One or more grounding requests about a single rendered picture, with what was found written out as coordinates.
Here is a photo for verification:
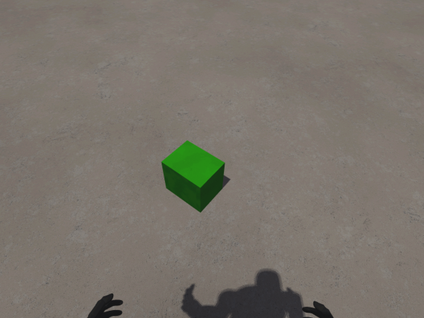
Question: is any left robot hand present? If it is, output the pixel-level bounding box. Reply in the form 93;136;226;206
88;293;123;318

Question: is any right robot hand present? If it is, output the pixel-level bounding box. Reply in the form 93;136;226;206
302;301;334;318

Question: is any carton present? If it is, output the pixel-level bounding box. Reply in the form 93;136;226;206
162;140;225;212

